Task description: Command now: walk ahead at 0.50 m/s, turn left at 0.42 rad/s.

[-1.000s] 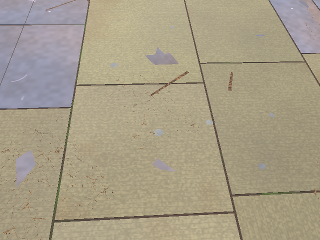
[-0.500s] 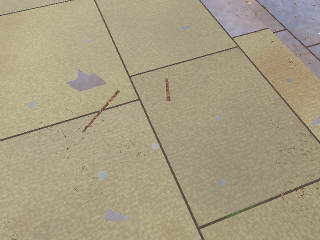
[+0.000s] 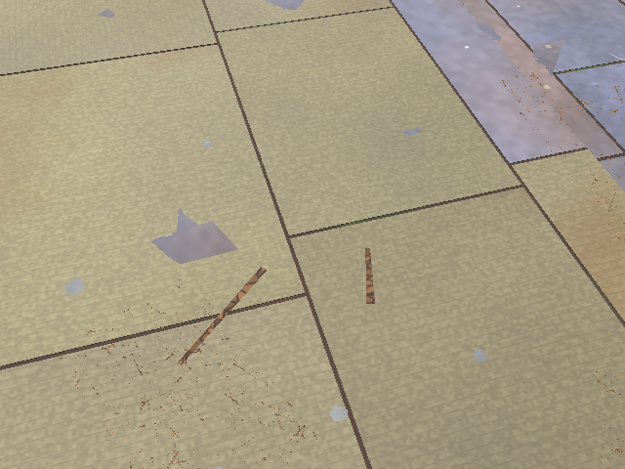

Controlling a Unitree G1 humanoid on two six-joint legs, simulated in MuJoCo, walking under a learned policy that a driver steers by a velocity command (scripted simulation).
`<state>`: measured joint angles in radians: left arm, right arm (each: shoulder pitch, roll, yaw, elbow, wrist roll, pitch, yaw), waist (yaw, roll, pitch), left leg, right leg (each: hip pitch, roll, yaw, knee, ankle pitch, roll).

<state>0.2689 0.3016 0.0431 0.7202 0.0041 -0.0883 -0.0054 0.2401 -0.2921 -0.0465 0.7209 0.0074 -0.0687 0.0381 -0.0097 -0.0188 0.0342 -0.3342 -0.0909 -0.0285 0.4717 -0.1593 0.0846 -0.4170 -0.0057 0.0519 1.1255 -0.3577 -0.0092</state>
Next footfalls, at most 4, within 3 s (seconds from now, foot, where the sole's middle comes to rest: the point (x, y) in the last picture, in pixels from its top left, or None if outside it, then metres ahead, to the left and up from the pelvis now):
0.34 right None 0.39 -0.11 -0.77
0.86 left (200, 429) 0.55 0.25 -0.77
1.38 right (211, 285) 0.92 0.26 -0.77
1.88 left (100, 238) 1.07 0.57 -0.77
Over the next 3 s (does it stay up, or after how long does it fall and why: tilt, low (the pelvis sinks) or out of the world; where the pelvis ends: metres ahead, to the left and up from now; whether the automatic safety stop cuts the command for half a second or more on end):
stays up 1.41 0.46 0.00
